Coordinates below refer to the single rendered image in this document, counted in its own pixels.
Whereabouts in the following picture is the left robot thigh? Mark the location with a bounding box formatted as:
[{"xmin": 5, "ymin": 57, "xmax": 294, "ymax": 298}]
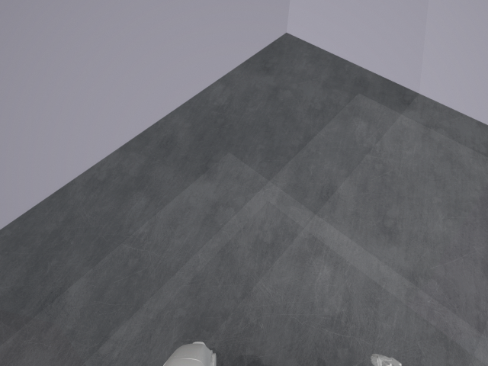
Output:
[{"xmin": 163, "ymin": 343, "xmax": 217, "ymax": 366}]

